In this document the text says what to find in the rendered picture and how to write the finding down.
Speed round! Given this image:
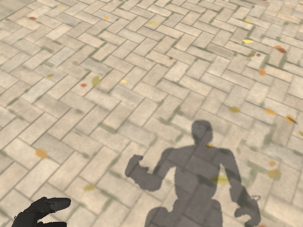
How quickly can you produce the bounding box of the left robot hand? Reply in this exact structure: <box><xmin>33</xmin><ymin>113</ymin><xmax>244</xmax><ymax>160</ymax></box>
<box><xmin>11</xmin><ymin>197</ymin><xmax>71</xmax><ymax>227</ymax></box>

